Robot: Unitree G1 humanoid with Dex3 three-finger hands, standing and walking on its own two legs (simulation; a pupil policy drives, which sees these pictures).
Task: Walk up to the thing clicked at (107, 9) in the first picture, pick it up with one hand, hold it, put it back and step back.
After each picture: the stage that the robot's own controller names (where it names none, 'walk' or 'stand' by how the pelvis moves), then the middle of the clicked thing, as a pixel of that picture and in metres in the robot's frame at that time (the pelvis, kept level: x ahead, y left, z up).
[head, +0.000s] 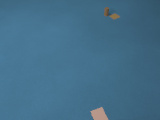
stand; (106, 11) +2.12 -0.29 -0.72
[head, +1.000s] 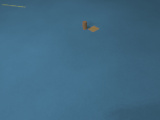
walk; (84, 25) +1.98 +0.18 -0.70
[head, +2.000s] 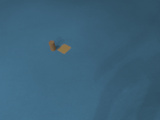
walk; (52, 45) +1.31 +0.49 -0.71
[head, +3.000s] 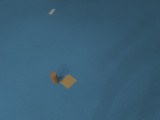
walk; (54, 77) +0.89 +0.40 -0.72
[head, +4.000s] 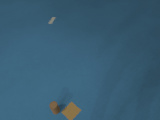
walk; (54, 107) +0.57 +0.34 -0.71
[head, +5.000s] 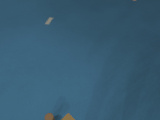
walk; out of the picture +0.46 +0.27 -0.70
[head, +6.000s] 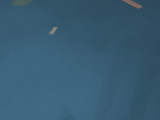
stand; out of the picture +0.40 +0.26 -0.72
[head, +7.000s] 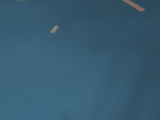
stand; out of the picture +0.36 +0.23 -0.72
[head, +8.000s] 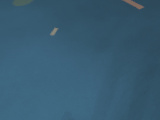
stand; out of the picture +0.37 +0.25 -0.73
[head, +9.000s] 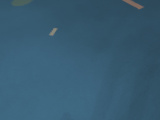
stand; out of the picture +0.36 +0.26 -0.73
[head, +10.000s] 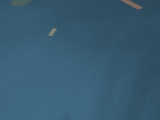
stand; out of the picture +0.36 +0.26 -0.73
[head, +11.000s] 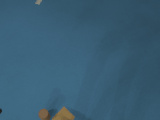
go down; (44, 115) +0.38 +0.26 -0.66
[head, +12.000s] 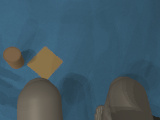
go down; (14, 58) +0.43 +0.29 -0.28
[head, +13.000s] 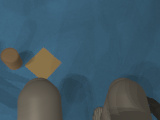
close in; (12, 59) +0.43 +0.30 -0.28
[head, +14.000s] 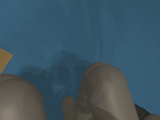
close in; out of the picture +0.41 +0.32 -0.22
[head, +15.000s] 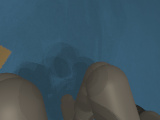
close; out of the picture +0.39 +0.32 -0.22
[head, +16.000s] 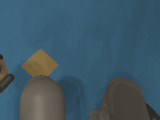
lift; out of the picture +0.32 +0.30 -0.11
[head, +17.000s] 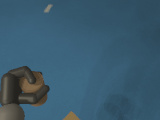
lift; (35, 89) +0.32 +0.18 +0.03
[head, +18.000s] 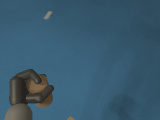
hold; (40, 91) +0.33 +0.17 +0.00
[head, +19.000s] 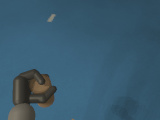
hold; (43, 91) +0.33 +0.17 +0.00
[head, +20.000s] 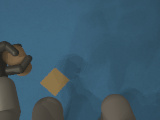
crouch; (18, 61) +0.42 +0.23 -0.09
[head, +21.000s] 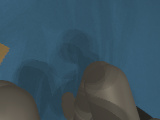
lower; out of the picture +0.41 +0.32 -0.22
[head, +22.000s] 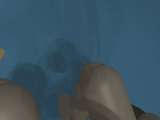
lower; out of the picture +0.40 +0.32 -0.22
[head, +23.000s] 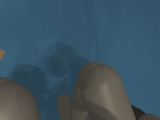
lower; out of the picture +0.40 +0.32 -0.22
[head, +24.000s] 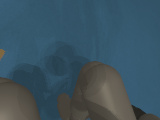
lower; out of the picture +0.40 +0.32 -0.22
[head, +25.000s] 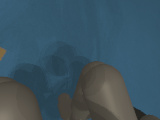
loosen; out of the picture +0.40 +0.31 -0.22
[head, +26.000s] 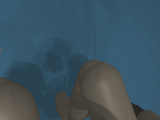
withdraw; out of the picture +0.39 +0.31 -0.22
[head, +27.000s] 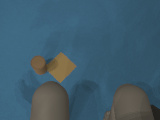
walk; (39, 65) +0.43 +0.24 -0.33
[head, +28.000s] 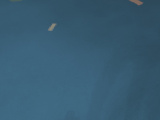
stand; out of the picture +0.36 +0.20 -0.66
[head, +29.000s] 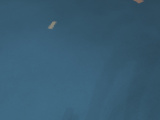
stand; out of the picture +0.38 +0.21 -0.66
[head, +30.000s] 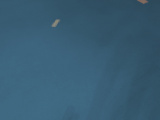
stand; out of the picture +0.37 +0.21 -0.69
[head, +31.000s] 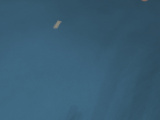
walk; out of the picture +0.38 +0.21 -0.72
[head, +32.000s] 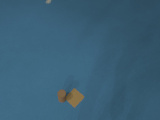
walk; (61, 96) +0.56 +0.14 -0.71
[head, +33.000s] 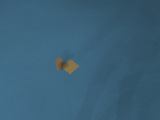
walk; (59, 63) +0.88 +0.22 -0.71
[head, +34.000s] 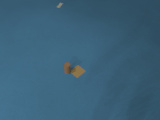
stand; (67, 68) +1.00 +0.19 -0.71
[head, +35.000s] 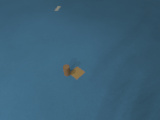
stand; (66, 70) +1.00 +0.22 -0.72
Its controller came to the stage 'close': yes
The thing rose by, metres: 0.70
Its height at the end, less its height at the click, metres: +0.00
